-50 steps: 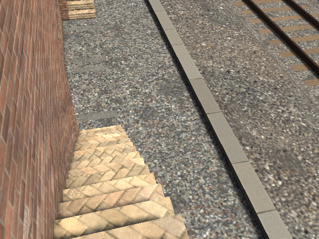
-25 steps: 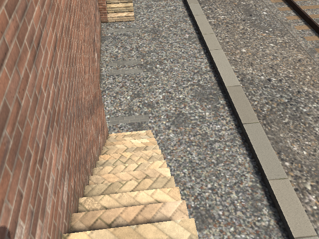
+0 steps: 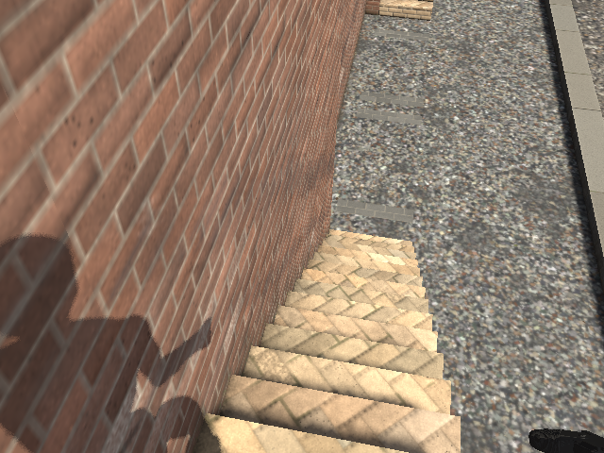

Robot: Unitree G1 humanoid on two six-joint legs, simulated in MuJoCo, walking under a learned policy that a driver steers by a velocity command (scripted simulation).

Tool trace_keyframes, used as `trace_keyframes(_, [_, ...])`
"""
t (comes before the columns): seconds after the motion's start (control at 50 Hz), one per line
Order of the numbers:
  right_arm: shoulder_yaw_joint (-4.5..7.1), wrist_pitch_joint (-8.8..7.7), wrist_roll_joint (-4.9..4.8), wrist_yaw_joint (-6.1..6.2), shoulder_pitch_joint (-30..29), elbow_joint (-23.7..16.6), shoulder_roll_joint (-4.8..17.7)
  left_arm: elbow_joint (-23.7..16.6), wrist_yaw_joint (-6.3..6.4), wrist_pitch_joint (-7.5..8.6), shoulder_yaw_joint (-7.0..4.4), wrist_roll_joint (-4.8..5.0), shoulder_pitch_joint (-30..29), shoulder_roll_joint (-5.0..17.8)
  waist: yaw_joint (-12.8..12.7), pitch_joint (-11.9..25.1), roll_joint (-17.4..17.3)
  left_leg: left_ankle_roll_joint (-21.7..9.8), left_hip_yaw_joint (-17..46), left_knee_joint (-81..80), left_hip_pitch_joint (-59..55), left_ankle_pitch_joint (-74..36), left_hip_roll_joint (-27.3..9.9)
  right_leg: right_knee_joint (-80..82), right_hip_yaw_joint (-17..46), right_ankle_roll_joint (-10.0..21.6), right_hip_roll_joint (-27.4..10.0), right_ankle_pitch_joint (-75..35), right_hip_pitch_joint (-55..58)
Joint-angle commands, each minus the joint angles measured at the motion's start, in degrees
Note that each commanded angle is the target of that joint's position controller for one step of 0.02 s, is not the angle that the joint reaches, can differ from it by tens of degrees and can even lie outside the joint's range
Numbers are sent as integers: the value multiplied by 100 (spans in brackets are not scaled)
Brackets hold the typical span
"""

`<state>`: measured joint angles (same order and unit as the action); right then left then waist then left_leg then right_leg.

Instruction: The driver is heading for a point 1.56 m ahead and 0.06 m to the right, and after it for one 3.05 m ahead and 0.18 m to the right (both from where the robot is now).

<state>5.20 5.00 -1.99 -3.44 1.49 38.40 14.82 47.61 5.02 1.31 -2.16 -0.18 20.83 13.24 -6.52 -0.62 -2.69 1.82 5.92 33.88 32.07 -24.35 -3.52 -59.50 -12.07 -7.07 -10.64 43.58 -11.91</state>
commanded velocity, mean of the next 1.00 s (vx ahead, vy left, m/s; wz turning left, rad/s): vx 0.02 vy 0.00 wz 0.30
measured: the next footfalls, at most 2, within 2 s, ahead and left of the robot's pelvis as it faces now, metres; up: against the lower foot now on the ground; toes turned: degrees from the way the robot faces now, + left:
left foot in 0.08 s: +0.17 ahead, +0.14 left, -0.19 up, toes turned +4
right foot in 0.56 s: +0.20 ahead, -0.13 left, -0.19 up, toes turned +20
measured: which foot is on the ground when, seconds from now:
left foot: up 0.00-0.06, down 0.08-1.00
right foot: down 0.00-0.06, up 0.08-0.54, down 0.56-1.00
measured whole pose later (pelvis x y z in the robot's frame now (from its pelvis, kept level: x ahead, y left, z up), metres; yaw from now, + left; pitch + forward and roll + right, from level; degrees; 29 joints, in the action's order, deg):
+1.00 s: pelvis +0.17 -0.03 -0.10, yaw +17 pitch +0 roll -1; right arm -3.6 1.8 0.2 1.9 9.9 57.6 12.5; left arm 50.5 -1.8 -2.5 -0.4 -0.5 16.9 11.2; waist -2.4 -1.0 -0.8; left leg 4.5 13.8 20.4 9.8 11.6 -1.3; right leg -16.4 3.0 1.7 3.8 12.6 -4.0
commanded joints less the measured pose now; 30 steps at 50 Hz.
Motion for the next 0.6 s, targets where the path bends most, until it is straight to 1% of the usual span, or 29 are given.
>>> trace_keyframes(0.02, [227,-245,31,-57,635,393,665,-18,0,-2,-225,65,234,643,109,-340,317,-32,-350,-1766,-806,-246,-172,-130,858,686,-554,-1786,118])
trace_keyframes(0.04, [341,-376,70,8,1771,874,779,-23,-71,10,-162,131,-98,552,684,8,168,-91,-688,-2197,-1978,-784,47,-1137,611,529,-343,-2082,-113])
trace_keyframes(0.06, [472,-440,334,74,2964,1250,1181,24,-117,63,-108,163,-159,594,1268,208,36,-146,-1059,-2488,-3367,-974,273,-2800,86,184,188,-2059,-713])
trace_keyframes(0.08, [422,-496,576,61,3294,1375,1633,28,-141,65,-93,159,130,150,1115,361,-1358,-496,-75,-818,-4842,-3042,-380,-5931,310,-173,746,1285,-3000])
trace_keyframes(0.1, [314,-421,451,-32,2879,1068,2241,-376,-244,148,4,164,429,-293,677,1192,-2482,-1151,1039,886,-5875,-6042,-926,-7561,1161,-372,1028,2211,-4786])
trace_keyframes(0.12, [197,-165,188,-5,2439,713,2011,-780,-334,155,37,168,-31,-3,814,2229,-2419,-1942,1646,727,-6097,-5926,-1544,-7968,1606,-563,1203,1772,-5160])
trace_keyframes(0.14, [88,38,99,89,2122,531,1774,-1265,-349,167,37,178,-684,255,771,2319,-1148,-2585,2574,-267,-5601,-2350,-1872,-7377,1751,-475,1241,808,-5314])
trace_keyframes(0.16, [-79,59,245,228,1589,482,1501,-1209,-221,83,20,297,-1191,322,720,2050,57,-2463,2858,-765,-4565,-75,-2011,-6442,2155,-195,942,-174,-4973])
trace_keyframes(0.18, [-277,38,291,355,950,288,1152,-1305,-153,-92,31,226,-1433,360,545,1460,393,-2295,2876,-814,-3612,514,-1980,-5933,2150,-137,898,-439,-4708])
trace_keyframes(0.2, [-433,22,328,428,786,282,1031,-1321,-153,-277,9,198,-1434,419,438,1146,406,-2276,2838,-795,-2716,525,-2118,-5840,2329,-80,901,-566,-4339])
trace_keyframes(0.22, [-540,-33,351,485,921,267,936,-1353,-150,-439,-174,196,-1281,899,413,1182,757,-1842,2502,-620,-2211,1556,-1682,-5194,2510,-83,1049,-1990,-3990])
trace_keyframes(0.24, [-543,-119,416,540,758,275,1026,-1276,-138,-599,-201,138,-1264,814,405,783,656,-1710,2295,-468,-1580,1311,-1458,-5591,2226,-169,1143,-2340,-3813])
trace_keyframes(0.26, [-600,-171,351,642,871,215,1017,-1554,-105,-723,-170,130,-1475,711,448,538,580,-1598,2158,-574,-1273,1798,-1109,-5420,2055,-291,1329,-2840,-3905])
trace_keyframes(0.28, [-693,-176,309,755,1066,274,846,-1830,-104,-758,-121,73,-1559,453,472,429,102,-1672,2148,-612,-1186,2439,-910,-5302,1985,-486,1392,-3025,-4009])
trace_keyframes(0.3, [-727,-172,337,807,1184,241,742,-2010,-108,-771,-99,60,-1688,346,519,321,-145,-1710,2220,-622,-1224,2762,-720,-5165,1906,-562,1486,-3082,-4132])
trace_keyframes(0.32, [-746,-130,361,842,1296,216,615,-2129,-122,-765,-82,62,-1731,258,532,269,-261,-1703,2146,-658,-1355,3175,-578,-4587,1889,-590,1481,-3033,-4177])
trace_keyframes(0.34, [-753,-120,367,884,1307,198,480,-2173,-159,-749,-88,42,-1774,258,530,191,-234,-1621,2109,-691,-1365,3469,-474,-3857,1977,-599,1385,-3214,-4000])
trace_keyframes(0.38, [-708,-102,346,870,1426,287,305,-2179,-281,-655,-87,-59,-1669,179,510,300,-311,-1427,1911,-709,-1651,3544,-257,-2057,1872,-531,1207,-3339,-3330])
trace_keyframes(0.4, [-687,-138,346,884,1531,252,237,-2243,-351,-599,-61,-136,-1998,106,625,317,-92,-1382,1986,-681,-1749,3239,-358,-1644,1754,-529,1091,-3634,-3029])
trace_keyframes(0.42, [-698,-227,460,885,1577,333,235,-1957,-382,-523,-131,-153,-1602,131,530,659,-77,-1513,2032,-478,-1586,2133,-540,-2111,1828,-563,1012,-4162,-2316])
trace_keyframes(0.44, [-671,-255,439,852,1349,318,225,-1900,-429,-503,-160,-79,-1448,159,413,910,-406,-1494,1834,-322,-1622,1601,-538,-1787,1790,-463,942,-4218,-1963])
trace_keyframes(0.46, [-692,-258,435,790,1130,210,67,-1802,-485,-478,-186,-61,-1410,232,388,782,-429,-1444,1728,-320,-1357,1509,-430,-1307,1774,-393,889,-4101,-1563])
trace_keyframes(0.48, [-662,-259,441,738,1061,172,57,-1689,-545,-445,-175,-104,-1382,227,418,645,-453,-1402,1751,-508,-1127,1510,-401,-1083,1629,-327,931,-3895,-1141])
trace_keyframes(0.5, [-627,-269,398,665,1020,146,82,-1666,-592,-402,-142,-180,-1390,179,410,366,-646,-1423,1750,-536,-1045,1554,-296,-545,1613,-200,936,-3414,-922])
trace_keyframes(0.52, [-566,-182,250,624,1153,101,108,-1790,-610,-431,-88,-114,-1764,167,565,-108,-1006,-1323,1649,-849,-1336,2355,-5,1163,1326,-58,1070,-1776,-1082])
trace_keyframes(0.54, [-581,-161,327,574,1297,128,4,-1564,-644,-389,-79,-82,-1614,169,630,-258,-975,-1343,1883,-1056,-1256,2797,26,2068,1318,29,1146,-1951,-494])
trace_keyframes(0.56, [-587,-176,338,548,1339,243,-25,-1280,-675,-367,-94,-104,-1312,125,448,-256,-802,-1267,1888,-953,-1274,3172,119,3147,1434,176,1103,-2575,127])
trace_keyframes(0.58, [-598,-257,351,496,1336,322,-146,-1104,-719,-361,-108,-115,-1034,196,414,-226,-551,-1066,1836,-742,-1220,2915,210,3418,1558,298,893,-3361,545])
trace_keyframes(0.6, [-543,-323,322,438,1593,315,-55,-976,-765,-324,-200,-105,-895,651,718,-55,11,-792,1683,-578,-1307,2430,370,3152,1860,582,642,-4969,805])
